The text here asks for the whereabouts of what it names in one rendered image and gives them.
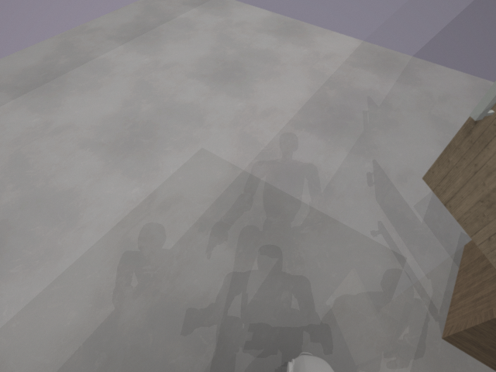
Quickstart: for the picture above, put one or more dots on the handle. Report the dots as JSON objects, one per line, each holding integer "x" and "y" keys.
{"x": 483, "y": 108}

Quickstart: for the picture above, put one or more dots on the right robot thigh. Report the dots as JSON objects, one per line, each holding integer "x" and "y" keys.
{"x": 306, "y": 363}

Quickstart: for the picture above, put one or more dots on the cupboard door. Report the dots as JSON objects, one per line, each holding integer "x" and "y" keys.
{"x": 464, "y": 179}

